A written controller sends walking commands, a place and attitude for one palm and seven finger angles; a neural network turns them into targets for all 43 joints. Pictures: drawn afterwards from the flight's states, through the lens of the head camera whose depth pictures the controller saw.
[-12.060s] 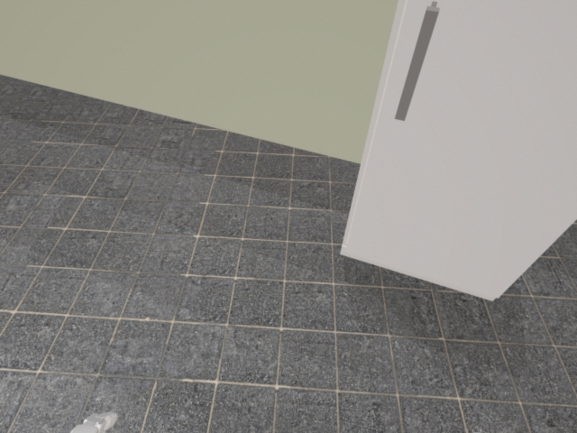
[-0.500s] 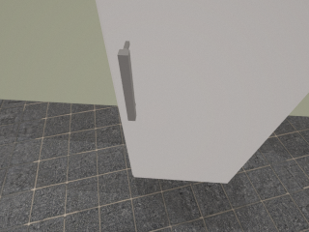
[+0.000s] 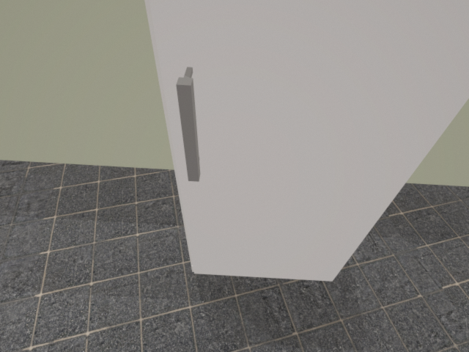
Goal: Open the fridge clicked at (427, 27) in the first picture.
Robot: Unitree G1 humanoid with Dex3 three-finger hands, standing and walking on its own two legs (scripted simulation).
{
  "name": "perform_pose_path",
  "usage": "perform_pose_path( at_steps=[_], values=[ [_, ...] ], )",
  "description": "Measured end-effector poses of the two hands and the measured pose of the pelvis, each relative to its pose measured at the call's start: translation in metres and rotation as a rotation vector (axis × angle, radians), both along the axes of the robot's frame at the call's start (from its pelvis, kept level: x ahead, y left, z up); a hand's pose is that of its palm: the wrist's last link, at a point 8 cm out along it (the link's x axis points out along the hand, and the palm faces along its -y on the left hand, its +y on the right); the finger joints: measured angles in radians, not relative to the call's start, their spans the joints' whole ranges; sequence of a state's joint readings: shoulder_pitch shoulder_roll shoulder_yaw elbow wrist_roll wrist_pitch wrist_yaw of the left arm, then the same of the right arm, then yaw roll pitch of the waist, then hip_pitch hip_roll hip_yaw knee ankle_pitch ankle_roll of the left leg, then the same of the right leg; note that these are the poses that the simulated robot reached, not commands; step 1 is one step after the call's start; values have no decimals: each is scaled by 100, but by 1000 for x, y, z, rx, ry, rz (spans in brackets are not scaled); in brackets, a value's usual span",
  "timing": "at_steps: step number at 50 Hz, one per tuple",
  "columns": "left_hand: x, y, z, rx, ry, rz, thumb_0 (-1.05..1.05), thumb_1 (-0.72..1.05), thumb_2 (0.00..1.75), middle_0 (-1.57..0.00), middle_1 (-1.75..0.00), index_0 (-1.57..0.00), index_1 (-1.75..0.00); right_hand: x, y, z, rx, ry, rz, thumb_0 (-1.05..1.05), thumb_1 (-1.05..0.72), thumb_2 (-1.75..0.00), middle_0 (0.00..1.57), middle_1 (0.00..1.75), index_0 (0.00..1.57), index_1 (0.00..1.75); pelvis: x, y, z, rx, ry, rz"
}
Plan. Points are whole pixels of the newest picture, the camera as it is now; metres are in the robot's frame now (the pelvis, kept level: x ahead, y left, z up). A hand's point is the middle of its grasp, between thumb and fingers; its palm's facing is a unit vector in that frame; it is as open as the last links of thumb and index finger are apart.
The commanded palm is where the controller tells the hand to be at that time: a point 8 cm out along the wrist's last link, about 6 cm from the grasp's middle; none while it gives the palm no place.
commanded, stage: come to a stop and stand still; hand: left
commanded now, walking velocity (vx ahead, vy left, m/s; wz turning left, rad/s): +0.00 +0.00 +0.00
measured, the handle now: (191, 129) +0.50 +0.12 +0.11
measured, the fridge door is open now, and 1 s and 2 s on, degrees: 0 0 0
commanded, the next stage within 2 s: look again from close up in 0.08 s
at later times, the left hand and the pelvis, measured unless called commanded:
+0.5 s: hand out of the picture +0.03 +0.19 -0.18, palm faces +0.01 -0.98 -0.21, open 7.4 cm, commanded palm none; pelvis +0.02 +0.02 -0.01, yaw +0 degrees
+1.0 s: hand out of the picture +0.03 +0.18 -0.18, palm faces +0.01 -0.98 -0.19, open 7.4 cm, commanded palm none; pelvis +0.03 +0.01 +0.00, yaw +0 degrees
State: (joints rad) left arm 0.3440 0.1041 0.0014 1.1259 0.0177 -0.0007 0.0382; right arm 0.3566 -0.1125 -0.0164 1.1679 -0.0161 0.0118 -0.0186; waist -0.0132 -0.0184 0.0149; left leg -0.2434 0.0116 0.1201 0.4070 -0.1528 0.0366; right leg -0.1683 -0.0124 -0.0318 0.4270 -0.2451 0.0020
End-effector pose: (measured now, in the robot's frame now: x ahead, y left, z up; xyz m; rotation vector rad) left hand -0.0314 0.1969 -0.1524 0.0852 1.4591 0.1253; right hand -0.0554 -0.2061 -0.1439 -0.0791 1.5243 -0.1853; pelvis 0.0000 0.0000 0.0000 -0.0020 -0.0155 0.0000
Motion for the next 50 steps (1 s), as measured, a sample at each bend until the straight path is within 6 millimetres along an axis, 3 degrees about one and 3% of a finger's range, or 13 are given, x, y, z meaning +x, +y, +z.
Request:
perform_pose_path(
  at_steps=[4, 8, 17, 27, 37, 50],
  values=[
    [-4, 3, 1, 9, 15, -3, 1, 91, 90, -20, -30, -20, -30, 1, 7, -2, 13, -1, 5, 0, -91, -90, 20, 30, 20, 30, 1, 2, -1, -6, 6, 1],
    [-3, 13, -2, 27, 11, -19, 1, 91, 90, -20, -30, -20, -30, 17, 11, -10, 25, -48, 31, 0, -91, -90, 20, 30, 20, 30, 0, 9, -8, -19, 18, 15],
    [31, 41, 7, 95, -82, -8, 1, 91, 90, -20, -30, -20, -30, 62, 14, -20, 29, -141, 86, 2, -94, -90, 20, 30, 20, 30, 14, 20, -9, 1, 11, 15],
    [61, 42, 5, 78, -112, -42, 1, 91, 90, -20, -30, -19, -30, 93, -2, -6, -22, -205, 95, 1, -93, -90, 20, 30, 20, 30, 24, 18, -6, 10, 10, -1],
    [66, 37, 2, 59, -94, -39, 1, 91, 90, -20, -30, -20, -30, 105, -8, 0, -41, -193, 107, 0, -91, -90, 20, 30, 20, 30, 31, 14, -4, 7, 8, 0],
    [58, 36, 3, 62, -59, -33, 1, 91, 90, -20, -30, -20, -30, 107, -11, 0, -39, -174, 103, 0, -92, -90, 20, 30, 20, 30, 34, 10, -2, 7, 4, -1]
  ],
)
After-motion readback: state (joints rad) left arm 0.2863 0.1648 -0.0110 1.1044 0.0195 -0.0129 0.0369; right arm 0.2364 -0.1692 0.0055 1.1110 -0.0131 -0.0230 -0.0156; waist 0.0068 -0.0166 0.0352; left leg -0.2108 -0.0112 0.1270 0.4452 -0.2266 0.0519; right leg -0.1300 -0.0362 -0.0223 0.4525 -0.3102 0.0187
